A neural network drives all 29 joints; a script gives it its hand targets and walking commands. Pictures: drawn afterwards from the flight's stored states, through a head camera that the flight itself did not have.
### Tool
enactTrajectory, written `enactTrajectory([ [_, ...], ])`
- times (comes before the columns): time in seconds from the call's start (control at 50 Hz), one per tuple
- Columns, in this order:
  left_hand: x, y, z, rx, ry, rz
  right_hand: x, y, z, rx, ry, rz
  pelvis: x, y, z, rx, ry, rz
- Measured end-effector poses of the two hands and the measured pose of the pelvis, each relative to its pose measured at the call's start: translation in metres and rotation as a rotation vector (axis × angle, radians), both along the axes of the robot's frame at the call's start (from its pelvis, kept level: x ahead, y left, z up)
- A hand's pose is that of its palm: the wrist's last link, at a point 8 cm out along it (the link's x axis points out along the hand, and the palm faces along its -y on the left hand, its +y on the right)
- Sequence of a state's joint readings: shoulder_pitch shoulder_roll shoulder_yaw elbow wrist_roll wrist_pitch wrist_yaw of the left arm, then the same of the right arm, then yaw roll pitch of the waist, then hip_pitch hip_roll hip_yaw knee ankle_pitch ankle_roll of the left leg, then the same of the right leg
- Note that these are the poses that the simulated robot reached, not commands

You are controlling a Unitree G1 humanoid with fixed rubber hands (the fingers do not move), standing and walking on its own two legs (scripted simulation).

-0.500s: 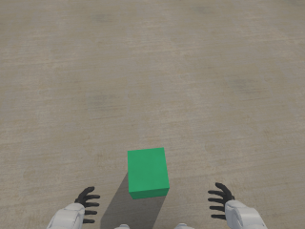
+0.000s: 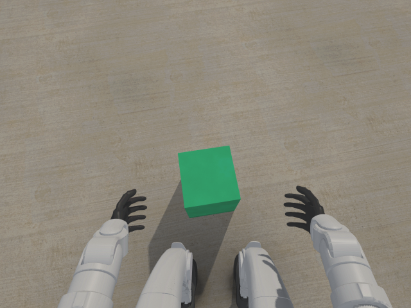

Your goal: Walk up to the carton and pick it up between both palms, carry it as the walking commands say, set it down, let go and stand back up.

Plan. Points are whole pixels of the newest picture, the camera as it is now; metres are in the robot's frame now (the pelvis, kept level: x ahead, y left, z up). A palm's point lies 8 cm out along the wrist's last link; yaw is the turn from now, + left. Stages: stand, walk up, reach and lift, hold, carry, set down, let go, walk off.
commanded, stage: reach and lift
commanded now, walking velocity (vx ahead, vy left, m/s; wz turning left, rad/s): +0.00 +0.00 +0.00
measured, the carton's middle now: (208, 184) +0.48 +0.02 -0.57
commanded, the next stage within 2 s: none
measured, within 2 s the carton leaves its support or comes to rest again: neither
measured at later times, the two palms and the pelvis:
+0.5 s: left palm (130, 153) +0.43 +0.21 -0.13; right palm (283, 150) +0.45 -0.17 -0.14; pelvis +0.00 -0.02 -0.03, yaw +2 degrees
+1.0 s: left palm (134, 143) +0.48 +0.22 -0.18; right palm (275, 144) +0.49 -0.16 -0.19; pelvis -0.01 -0.01 -0.06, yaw +2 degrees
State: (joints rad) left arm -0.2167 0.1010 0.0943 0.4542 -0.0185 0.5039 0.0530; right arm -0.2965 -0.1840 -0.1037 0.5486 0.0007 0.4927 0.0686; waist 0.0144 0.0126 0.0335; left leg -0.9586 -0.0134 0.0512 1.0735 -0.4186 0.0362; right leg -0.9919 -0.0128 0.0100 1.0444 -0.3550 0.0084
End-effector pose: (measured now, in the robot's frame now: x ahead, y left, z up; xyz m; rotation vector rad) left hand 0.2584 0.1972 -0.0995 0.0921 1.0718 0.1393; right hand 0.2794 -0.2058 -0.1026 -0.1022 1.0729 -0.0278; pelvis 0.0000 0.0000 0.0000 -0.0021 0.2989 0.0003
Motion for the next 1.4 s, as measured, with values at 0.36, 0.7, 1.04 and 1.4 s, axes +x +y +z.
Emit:
enactTrajectory([
  [0.36,0.123,0.004,-0.027,0.018,-0.190,0.051,0.130,0.023,-0.032,-0.010,-0.175,-0.014,-0.016,-0.012,-0.025,0.016,0.162,0.008],
  [0.7,0.216,0.036,-0.045,0.007,-0.437,0.055,0.220,0.048,-0.054,0.015,-0.428,-0.048,0.007,-0.023,-0.041,-0.008,0.439,0.028],
  [1.04,0.219,0.023,-0.087,-0.023,-0.403,0.033,0.215,0.048,-0.093,0.009,-0.408,-0.065,-0.014,-0.014,-0.072,-0.017,0.492,0.035],
  [1.4,0.219,0.027,-0.255,0.021,-0.418,0.056,0.215,0.048,-0.257,-0.002,-0.415,-0.075,-0.049,-0.020,-0.178,-0.021,0.258,0.046],
])
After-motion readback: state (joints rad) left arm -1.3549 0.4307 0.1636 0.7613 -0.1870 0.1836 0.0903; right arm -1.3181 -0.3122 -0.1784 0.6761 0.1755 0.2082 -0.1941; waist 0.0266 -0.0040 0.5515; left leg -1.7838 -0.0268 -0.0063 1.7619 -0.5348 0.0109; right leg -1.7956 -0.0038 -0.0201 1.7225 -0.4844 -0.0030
